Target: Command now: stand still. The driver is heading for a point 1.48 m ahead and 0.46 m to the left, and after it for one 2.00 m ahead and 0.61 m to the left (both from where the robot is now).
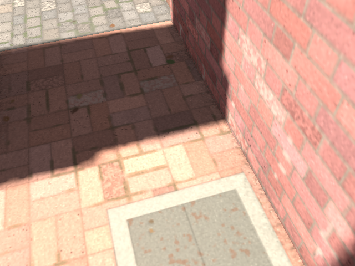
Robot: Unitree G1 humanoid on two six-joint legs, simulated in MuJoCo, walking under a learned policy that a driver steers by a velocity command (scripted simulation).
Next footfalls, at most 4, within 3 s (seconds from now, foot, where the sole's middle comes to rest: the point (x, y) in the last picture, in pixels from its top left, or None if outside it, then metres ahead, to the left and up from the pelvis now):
1.64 left None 0.16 0.16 -0.77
2.12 right None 0.48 -0.05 -0.77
2.68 left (131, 193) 0.80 0.24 -0.77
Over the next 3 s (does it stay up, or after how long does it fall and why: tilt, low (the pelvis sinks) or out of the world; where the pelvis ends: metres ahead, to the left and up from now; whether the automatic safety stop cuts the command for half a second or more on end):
stays up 0.79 0.18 0.01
